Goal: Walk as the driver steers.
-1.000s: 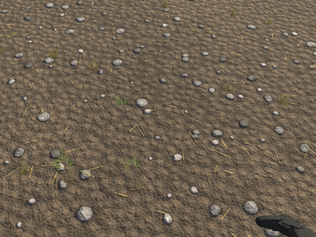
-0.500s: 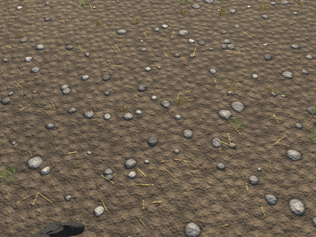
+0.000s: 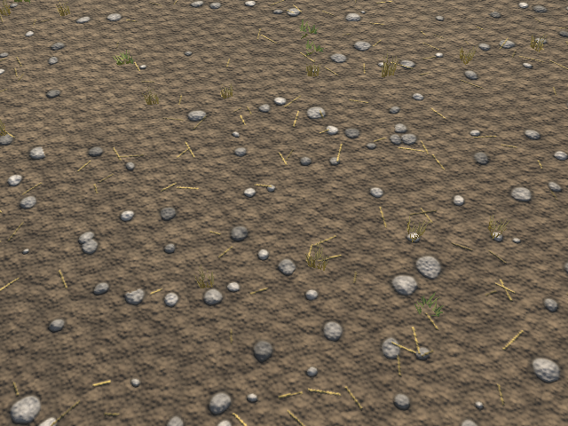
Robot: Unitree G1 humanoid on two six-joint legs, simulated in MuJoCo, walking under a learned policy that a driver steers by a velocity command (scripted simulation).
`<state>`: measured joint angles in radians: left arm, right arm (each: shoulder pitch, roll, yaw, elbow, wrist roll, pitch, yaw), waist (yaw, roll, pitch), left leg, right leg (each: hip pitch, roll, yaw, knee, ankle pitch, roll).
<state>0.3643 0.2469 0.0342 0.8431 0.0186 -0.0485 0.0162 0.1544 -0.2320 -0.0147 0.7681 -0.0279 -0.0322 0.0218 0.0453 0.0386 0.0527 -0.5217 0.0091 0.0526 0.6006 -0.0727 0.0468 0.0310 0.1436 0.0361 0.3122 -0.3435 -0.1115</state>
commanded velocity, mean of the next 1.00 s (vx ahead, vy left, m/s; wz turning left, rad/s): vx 0.04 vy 0.00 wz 0.49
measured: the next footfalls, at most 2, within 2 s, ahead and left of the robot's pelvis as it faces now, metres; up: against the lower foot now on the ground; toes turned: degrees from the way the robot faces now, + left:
left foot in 0.04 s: +0.17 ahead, +0.08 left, +0.00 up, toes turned +1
right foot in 0.56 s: +0.15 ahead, -0.11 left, +0.00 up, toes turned +24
